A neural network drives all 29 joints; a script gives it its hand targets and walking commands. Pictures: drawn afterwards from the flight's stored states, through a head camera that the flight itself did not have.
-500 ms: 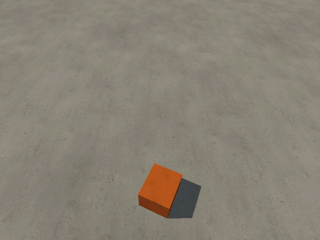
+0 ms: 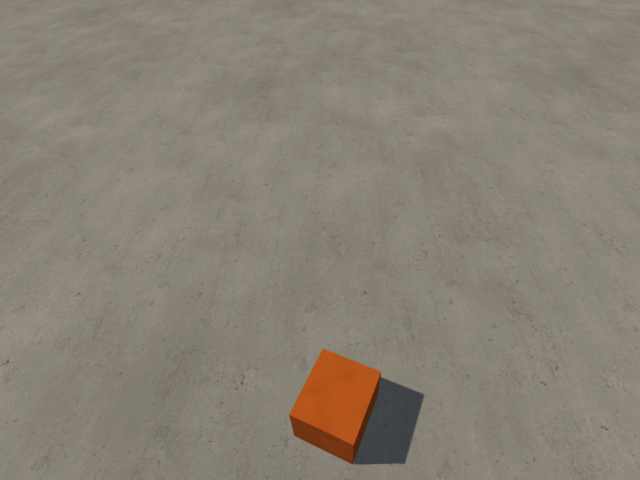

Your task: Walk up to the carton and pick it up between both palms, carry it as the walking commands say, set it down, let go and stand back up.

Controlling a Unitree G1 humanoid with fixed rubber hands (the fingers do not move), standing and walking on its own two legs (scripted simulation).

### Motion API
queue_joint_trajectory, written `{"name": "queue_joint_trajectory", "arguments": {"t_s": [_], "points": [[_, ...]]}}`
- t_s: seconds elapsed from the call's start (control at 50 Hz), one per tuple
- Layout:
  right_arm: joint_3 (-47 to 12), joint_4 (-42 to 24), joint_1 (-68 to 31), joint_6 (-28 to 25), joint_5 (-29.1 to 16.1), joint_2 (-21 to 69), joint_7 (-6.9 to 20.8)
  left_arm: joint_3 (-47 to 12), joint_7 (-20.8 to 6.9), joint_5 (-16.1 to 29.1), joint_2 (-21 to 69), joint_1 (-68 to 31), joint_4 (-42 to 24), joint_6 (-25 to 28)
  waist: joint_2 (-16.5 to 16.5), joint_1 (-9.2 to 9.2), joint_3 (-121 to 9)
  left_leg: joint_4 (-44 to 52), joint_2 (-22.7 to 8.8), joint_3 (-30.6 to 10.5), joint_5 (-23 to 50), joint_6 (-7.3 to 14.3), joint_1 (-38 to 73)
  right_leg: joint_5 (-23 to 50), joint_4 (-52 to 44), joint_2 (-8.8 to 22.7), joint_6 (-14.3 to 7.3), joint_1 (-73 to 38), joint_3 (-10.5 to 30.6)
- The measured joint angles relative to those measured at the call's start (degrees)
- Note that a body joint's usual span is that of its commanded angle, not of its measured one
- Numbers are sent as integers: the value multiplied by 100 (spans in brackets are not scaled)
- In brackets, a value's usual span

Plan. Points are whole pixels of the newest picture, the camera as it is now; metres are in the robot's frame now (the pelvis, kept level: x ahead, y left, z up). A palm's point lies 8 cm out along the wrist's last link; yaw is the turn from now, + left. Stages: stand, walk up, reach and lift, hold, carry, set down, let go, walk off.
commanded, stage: walk up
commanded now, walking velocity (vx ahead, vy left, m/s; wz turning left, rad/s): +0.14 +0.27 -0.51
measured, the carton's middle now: (337, 404) +0.53 +0.00 -0.70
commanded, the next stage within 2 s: none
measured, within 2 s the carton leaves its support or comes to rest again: neither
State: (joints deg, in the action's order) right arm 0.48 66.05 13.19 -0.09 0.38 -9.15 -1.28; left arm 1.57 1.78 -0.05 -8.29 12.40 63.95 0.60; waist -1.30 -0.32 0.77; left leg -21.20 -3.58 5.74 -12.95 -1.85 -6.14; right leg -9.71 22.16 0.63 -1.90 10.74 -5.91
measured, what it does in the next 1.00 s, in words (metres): walks ahead, turning right: left foot, then right foot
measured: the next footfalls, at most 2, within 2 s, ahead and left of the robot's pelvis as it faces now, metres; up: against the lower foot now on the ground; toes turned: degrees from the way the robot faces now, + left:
left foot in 0.38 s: +0.10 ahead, +0.26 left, +0.00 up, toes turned -11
right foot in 0.70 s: +0.18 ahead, +0.03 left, +0.00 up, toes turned -25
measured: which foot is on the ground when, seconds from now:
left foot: down 0.00-0.02, up 0.04-0.36, down 0.38-0.72, up 0.74-0.86, down 0.88-1.00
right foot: down 0.00-0.38, up 0.40-0.68, down 0.70-0.92, up 0.94-1.00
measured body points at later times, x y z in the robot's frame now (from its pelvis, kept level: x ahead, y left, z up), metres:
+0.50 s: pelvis +0.06 +0.13 +0.00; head +0.10 +0.12 +0.44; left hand +0.14 +0.41 -0.14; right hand +0.04 -0.12 -0.15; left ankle +0.07 +0.26 -0.74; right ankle +0.01 -0.01 -0.69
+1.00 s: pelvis +0.21 +0.15 -0.01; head +0.25 +0.15 +0.44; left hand +0.36 +0.33 -0.17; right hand +0.12 -0.08 -0.16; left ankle +0.20 +0.26 -0.74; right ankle +0.13 +0.05 -0.73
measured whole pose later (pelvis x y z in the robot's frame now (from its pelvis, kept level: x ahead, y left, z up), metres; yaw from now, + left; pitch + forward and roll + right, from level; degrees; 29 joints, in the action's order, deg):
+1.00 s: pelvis +0.21 +0.15 -0.01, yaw -21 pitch +1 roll -1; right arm 1.5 58.1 16.6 -0.9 0.8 -9.1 -2.4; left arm 3.5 1.2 -0.8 -9.9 8.3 59.3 -2.9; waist 0.7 -1.9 3.8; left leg -31.7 -4.1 6.2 -20.9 0.0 -11.4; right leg -26.1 38.9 -0.8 1.4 15.2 -2.8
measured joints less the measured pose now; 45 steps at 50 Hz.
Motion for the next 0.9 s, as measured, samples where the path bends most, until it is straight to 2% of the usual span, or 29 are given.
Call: {"name": "queue_joint_trajectory", "arguments": {"t_s": [0.02, 0.04, 0.08, 0.12, 0.18, 0.24, 0.32, 0.36, 0.38, 0.4, 0.44, 0.46, 0.5, 0.56, 0.6, 0.64, 0.68, 0.7, 0.72, 0.76, 0.8, 0.84, 0.88, 0.9], "points": [[-1, -42, 13, 20, 8, -18, -2, 3, 0, -37, 8, 54, -3, -15, 5, -6, -20, -68, -20, -15, -31, -1, -57, -12, 16, -15, -6, 27, -12], [40, -135, 33, 93, 63, -61, 27, 25, 3, -124, 16, 123, -26, -35, 17, 27, -37, -434, -8, -19, -428, 0, -234, -54, 90, -17, -10, 106, 26], [149, -306, -17, 267, 184, -243, 101, 80, 62, -237, 33, 326, -27, -86, 30, 146, -20, -1762, 177, -221, -885, -45, -789, -95, 236, -9, -11, 295, 267], [240, -483, -104, 306, 214, -469, 145, 137, 87, -228, 29, 584, 51, -147, -9, 211, 38, -2674, 308, -375, -847, -64, -1231, -47, 250, 10, 65, 399, 523], [308, -688, -124, 250, 197, -699, 173, 275, 84, -187, -102, 898, 134, -197, -45, 272, 80, -3051, 315, -549, -758, -99, -1617, 2, 216, 64, 187, 498, 796], [285, -828, -108, 271, 185, -772, 216, 382, 106, -234, -304, 1080, 107, -230, -1, 320, 79, -2933, 199, -643, -721, -151, -1831, -32, 274, 145, 306, 649, 1007], [210, -1008, -191, 345, 123, -758, 247, 463, 135, -269, -448, 1035, 33, -274, 20, 378, 131, -2034, 118, -775, -955, -162, -1714, -71, 312, 305, 519, 803, 1272], [175, -1105, -248, 314, 85, -702, 257, 480, 101, -277, -492, 981, -71, -288, 47, 384, 141, -1259, 100, -743, -738, -110, -1427, -150, 448, 379, 667, 931, 1444], [163, -1144, -251, 256, 76, -688, 242, 467, 99, -289, -502, 983, -145, -280, 19, 369, 110, -790, 55, -698, -631, -73, -1204, -266, 628, 367, 682, 1045, 1518], [174, -1147, -263, 219, 87, -627, 233, 446, 101, -282, -536, 945, -196, -284, 61, 301, 98, -615, 89, -615, -243, -64, -1147, -700, 954, 400, 645, 1192, 1583], [127, -1141, -214, 217, 114, -452, 233, 406, 90, -298, -641, 785, -278, -308, 191, 197, 44, -683, 162, -421, -166, -35, -1107, -1598, 2001, 392, 515, 1589, 1399], [106, -1145, -138, 221, 109, -392, 227, 396, 69, -289, -678, 698, -336, -306, 181, 136, -12, -632, 139, -357, -217, -6, -1030, -1743, 2501, 330, 491, 1750, 1184], [107, -1094, 80, 154, 84, -297, 187, 385, -34, -251, -771, 502, -450, -271, 154, 19, -156, -366, 103, -261, -261, 68, -785, -1615, 3291, 223, 438, 1951, 756], [123, -940, 468, -18, 44, -258, 67, 364, -202, -248, -881, 267, -604, -144, 192, -64, -404, 147, 117, -5, -226, 120, -300, -1162, 3701, 155, 391, 2008, 323], [156, -807, 683, -123, 75, -292, 26, 324, -269, -217, -885, 77, -689, -82, 220, -157, -460, 343, 183, 152, -286, 144, -3, -1106, 3299, 157, 345, 1849, 180], [163, -644, 903, -171, 121, -316, 20, 270, -294, -161, -819, -220, -778, -16, 235, -256, -430, 384, 271, 217, -409, 171, 208, -1075, 2402, 131, 278, 1560, 158], [129, -459, 1101, -142, 139, -323, 24, 210, -258, -143, -688, -502, -871, 70, 240, -273, -332, 181, 342, 285, -660, 182, 337, -853, 1349, 63, 224, 1185, 152], [96, -381, 1192, -120, 116, -327, 12, 180, -207, -142, -602, -602, -911, 107, 225, -258, -269, -27, 357, 328, -852, 180, 376, -413, 955, 38, 145, 991, 128], [83, -292, 1247, -97, 84, -351, 5, 165, -153, -161, -450, -683, -904, 133, 71, -259, -205, -347, 259, 314, -1041, 168, 343, -284, 918, -37, 21, 877, 85], [77, -253, 1319, -18, 59, -295, -10, 103, -74, -146, -214, -750, -919, 136, -108, -289, -162, -1336, 200, 118, -1280, 49, -61, -473, 874, -61, -68, 699, -6], [55, -311, 1216, 46, 15, -167, -13, 82, -27, -133, -98, -755, -920, 89, -82, -236, -19, -2101, 236, -35, -1638, 5, -462, -576, 746, -10, -44, 498, 22], [52, -448, 1007, -24, -40, -53, -3, 72, 4, -97, -52, -714, -814, -7, -48, -219, 118, -1924, 112, -107, -1412, -6, -669, -535, 554, -36, 26, 309, 42], [53, -609, 788, -117, -34, -11, -7, 62, 7, -69, -29, -675, -705, -128, -61, -229, 275, -1137, -100, -158, -533, -55, -702, -558, 537, -124, 74, 194, 29], [64, -644, 685, -153, -3, -5, -21, 66, -7, -54, -23, -653, -637, -167, -44, -219, 347, -1053, -139, -144, -375, -22, -650, -616, 604, -144, 100, 157, 44]]}}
